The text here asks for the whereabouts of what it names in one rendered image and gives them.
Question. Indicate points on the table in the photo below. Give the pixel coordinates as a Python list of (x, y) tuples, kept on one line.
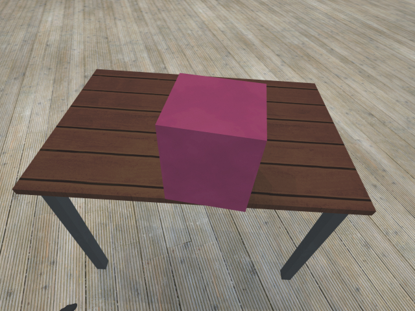
[(105, 147)]

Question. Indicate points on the carton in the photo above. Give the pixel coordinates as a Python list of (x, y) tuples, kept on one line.
[(211, 136)]

